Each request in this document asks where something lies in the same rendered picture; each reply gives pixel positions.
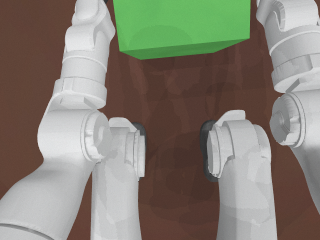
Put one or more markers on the right robot forearm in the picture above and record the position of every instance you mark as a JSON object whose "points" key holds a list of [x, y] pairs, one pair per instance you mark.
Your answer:
{"points": [[292, 31]]}

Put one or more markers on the left robot foot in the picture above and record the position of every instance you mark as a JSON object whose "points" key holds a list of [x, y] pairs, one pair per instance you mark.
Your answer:
{"points": [[142, 131]]}

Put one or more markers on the carton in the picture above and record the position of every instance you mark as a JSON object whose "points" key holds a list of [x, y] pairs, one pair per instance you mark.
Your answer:
{"points": [[150, 29]]}

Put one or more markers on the robot left upper arm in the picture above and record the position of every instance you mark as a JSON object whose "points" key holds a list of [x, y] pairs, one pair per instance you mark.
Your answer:
{"points": [[44, 204]]}

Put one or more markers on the robot right thigh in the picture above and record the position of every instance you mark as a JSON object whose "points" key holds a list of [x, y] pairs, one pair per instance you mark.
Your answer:
{"points": [[247, 207]]}

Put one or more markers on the left robot forearm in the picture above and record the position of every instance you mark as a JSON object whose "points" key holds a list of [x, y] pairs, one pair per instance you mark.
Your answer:
{"points": [[85, 60]]}

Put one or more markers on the robot right upper arm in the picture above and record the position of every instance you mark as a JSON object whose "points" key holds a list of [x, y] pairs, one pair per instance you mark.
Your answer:
{"points": [[295, 122]]}

